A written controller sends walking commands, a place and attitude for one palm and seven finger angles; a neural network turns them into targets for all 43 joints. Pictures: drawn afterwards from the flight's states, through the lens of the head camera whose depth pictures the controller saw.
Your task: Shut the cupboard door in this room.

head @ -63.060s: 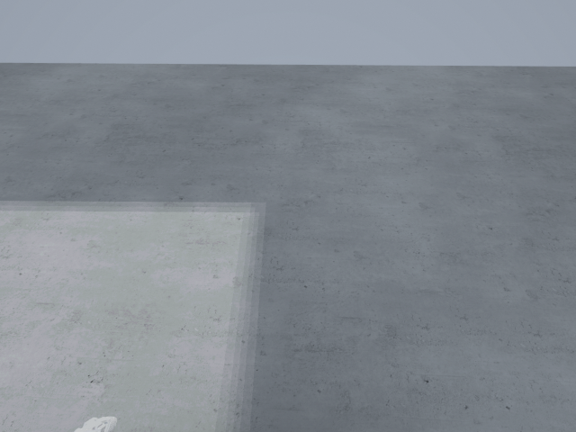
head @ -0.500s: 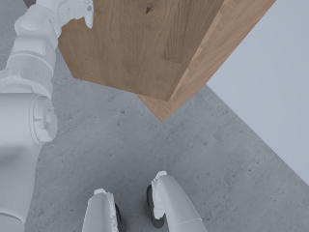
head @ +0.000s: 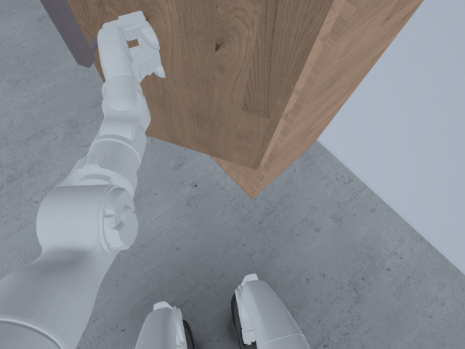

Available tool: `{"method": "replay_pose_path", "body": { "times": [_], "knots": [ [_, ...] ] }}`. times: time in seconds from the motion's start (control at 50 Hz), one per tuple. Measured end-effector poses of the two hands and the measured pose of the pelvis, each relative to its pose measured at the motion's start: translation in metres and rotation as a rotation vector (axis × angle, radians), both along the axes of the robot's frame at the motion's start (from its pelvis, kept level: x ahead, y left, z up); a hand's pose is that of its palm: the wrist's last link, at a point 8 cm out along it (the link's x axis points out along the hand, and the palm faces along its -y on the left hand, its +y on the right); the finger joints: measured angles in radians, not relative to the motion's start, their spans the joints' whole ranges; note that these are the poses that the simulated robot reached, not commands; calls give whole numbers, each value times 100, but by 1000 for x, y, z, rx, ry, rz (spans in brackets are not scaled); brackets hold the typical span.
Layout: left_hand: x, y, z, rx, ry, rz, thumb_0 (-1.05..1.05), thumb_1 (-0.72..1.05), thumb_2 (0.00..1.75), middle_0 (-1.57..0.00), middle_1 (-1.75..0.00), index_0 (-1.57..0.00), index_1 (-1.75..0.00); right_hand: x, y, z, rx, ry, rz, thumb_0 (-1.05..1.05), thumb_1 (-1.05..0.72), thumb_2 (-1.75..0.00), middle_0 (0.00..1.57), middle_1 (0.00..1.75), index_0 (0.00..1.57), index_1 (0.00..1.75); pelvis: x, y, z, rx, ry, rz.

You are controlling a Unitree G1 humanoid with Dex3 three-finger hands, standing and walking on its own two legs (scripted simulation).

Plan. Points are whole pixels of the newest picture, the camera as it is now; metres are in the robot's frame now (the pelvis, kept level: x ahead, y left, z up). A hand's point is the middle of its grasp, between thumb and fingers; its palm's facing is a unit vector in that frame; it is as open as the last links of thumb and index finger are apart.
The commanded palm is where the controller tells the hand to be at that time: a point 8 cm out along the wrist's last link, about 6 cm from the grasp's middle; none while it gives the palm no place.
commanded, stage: pull the fist back off the door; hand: left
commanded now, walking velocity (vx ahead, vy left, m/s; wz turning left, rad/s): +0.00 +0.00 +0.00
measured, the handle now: (75, 18) +0.66 +0.14 +0.07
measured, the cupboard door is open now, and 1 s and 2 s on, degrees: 30 30 30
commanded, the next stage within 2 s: draw the hand back to the body in 0.46 s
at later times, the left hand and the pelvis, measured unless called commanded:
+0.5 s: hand (161, 102) +0.48 +0.02 +0.07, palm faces +0.01 -1.00 -0.05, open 3.1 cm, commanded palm +0.47 +0.07 +0.07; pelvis +0.00 -0.01 +0.01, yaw +2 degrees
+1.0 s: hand (83, 144) +0.39 +0.10 +0.14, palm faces +0.02 -1.00 -0.04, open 3.1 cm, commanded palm +0.35 +0.16 +0.15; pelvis +0.00 +0.00 +0.06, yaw +1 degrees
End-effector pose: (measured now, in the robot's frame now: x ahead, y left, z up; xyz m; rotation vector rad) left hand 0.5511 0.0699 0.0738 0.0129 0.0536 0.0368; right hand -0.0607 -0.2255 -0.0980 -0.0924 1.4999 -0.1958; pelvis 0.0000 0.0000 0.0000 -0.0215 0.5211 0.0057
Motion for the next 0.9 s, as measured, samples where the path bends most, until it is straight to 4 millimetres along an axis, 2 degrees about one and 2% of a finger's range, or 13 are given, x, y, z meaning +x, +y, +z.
{"method": "replay_pose_path", "body": {
  "times": [0.1,0.22,0.32,0.42,0.5,0.64,0.7,0.78,0.84,0.9],
  "knots": [
    [-17,8,12,43,-63,-11,2,90,90,-130,-150,-130,-150,16,-15,5,-10,-30,25,0,-90,-90,20,30,20,30,5,-4,8,10,-32,1],
    [-46,15,0,22,-33,-16,2,90,90,-130,-150,-130,-150,42,-35,7,-44,-69,68,0,-91,-90,20,30,20,30,6,-6,13,14,-66,15],
    [-69,10,-2,16,-77,-31,2,90,90,-130,-150,-130,-150,68,-46,5,-70,-133,102,0,-91,-90,20,30,19,30,4,-7,13,18,-87,22],
    [-84,4,-1,27,-90,-40,2,90,90,-131,-150,-131,-150,89,-45,-1,-66,-198,112,0,-91,-90,20,30,19,30,0,-7,12,24,-108,19],
    [-90,3,2,41,-82,-30,2,90,90,-131,-150,-131,-150,98,-38,-4,-51,-239,112,0,-91,-90,20,30,19,30,-4,-7,14,29,-123,18],
    [-88,4,15,30,-110,-19,2,90,90,-131,-150,-131,-150,90,-29,-9,-27,-244,104,0,-91,-90,20,30,20,30,-10,-8,12,33,-126,16],
    [-95,15,20,28,-121,-6,2,90,90,-131,-150,-130,-150,83,-27,-6,-15,-235,77,0,-91,-90,20,30,20,30,-9,-8,17,38,-140,-1],
    [-119,39,26,49,-97,8,2,90,90,-130,-149,-130,-150,78,-24,5,-1,-236,44,0,-91,-90,20,30,20,30,-6,-7,31,40,-187,-18],
    [-140,57,35,41,-82,20,2,90,90,-130,-150,-130,-150,83,-25,18,-8,-255,43,0,-91,-90,20,30,20,30,-3,-7,44,37,-229,-17],
    [-159,71,50,30,-110,18,2,90,90,-130,-150,-130,-150,96,-28,32,-32,-297,58,0,-91,-90,20,30,20,30,0,-7,53,33,-269,-8]
  ]
}}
